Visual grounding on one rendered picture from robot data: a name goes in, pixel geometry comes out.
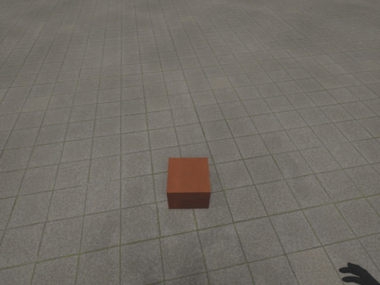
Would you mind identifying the robot right hand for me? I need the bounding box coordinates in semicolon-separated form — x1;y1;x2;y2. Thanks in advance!
339;262;380;285

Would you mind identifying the carton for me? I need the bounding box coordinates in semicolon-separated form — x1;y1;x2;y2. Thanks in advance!
166;157;211;209

